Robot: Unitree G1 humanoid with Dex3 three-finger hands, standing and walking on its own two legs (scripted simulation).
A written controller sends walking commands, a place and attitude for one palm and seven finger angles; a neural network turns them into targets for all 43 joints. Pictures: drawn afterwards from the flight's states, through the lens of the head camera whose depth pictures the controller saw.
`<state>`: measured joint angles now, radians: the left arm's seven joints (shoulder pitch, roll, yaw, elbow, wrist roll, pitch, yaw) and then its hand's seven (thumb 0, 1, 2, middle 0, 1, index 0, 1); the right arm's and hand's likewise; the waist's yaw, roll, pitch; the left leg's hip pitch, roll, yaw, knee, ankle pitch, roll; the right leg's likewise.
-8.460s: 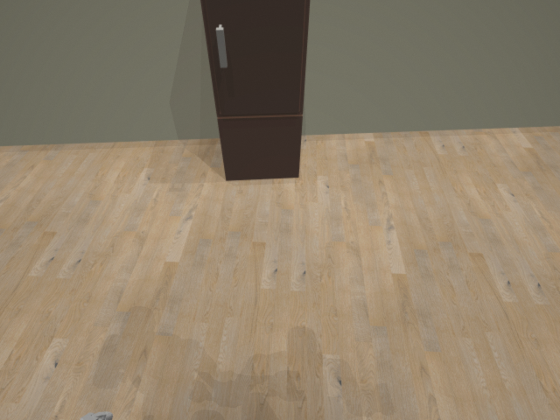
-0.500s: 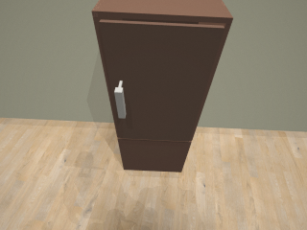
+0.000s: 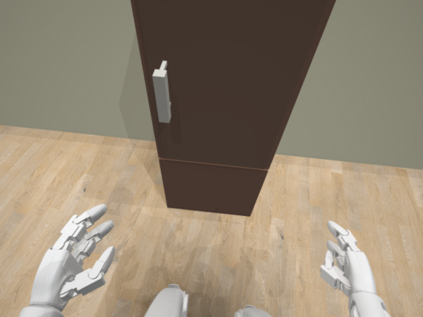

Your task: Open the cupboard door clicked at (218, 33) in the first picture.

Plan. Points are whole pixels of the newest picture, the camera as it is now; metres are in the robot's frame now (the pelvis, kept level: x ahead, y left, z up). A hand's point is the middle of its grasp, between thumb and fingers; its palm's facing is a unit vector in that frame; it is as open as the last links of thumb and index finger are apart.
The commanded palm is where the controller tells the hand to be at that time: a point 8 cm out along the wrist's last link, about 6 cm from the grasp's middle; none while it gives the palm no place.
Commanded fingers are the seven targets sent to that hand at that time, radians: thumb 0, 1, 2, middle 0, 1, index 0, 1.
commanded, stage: raise the hand with hooked fingers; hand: left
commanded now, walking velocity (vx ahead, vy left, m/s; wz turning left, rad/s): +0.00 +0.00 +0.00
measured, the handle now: (164, 92) +0.60 +0.18 +0.06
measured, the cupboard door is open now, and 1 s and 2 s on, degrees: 0 0 0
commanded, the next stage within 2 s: move the hooked fingers beside the handle in 1.68 s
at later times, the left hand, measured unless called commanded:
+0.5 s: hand (76, 233) +0.23 +0.25 +0.06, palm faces +0.02 -1.00 -0.05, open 11.6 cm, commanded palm +0.21 +0.30 +0.06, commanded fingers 0.00 -0.20 0.43 -0.28 -1.00 -0.28 -1.00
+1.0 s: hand (49, 205) +0.27 +0.30 +0.08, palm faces +0.02 -1.00 -0.06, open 13.8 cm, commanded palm +0.25 +0.35 +0.08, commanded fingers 0.00 -0.50 0.30 -0.30 -1.20 -0.30 -1.20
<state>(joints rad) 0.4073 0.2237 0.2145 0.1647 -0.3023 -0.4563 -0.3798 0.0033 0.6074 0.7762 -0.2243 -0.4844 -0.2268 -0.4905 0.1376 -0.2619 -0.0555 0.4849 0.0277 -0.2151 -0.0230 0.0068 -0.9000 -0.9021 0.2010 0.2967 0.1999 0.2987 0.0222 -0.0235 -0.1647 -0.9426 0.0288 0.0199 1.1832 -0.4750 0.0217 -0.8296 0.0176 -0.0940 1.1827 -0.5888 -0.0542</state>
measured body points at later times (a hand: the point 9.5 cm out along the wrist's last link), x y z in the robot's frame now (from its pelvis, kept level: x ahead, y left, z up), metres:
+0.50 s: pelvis +0.00 +0.01 +0.01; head +0.06 +0.02 +0.46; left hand +0.23 +0.30 +0.06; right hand +0.14 -0.25 -0.07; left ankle +0.06 +0.11 -0.64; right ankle +0.00 -0.09 -0.64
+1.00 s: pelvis +0.00 +0.04 +0.03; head +0.06 +0.06 +0.47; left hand +0.26 +0.35 +0.08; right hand +0.18 -0.20 -0.04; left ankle +0.06 +0.11 -0.64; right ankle +0.00 -0.09 -0.64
